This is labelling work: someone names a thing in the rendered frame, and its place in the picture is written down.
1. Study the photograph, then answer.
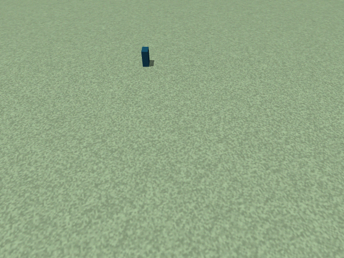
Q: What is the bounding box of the carton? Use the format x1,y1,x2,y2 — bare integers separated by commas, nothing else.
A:
141,47,149,67

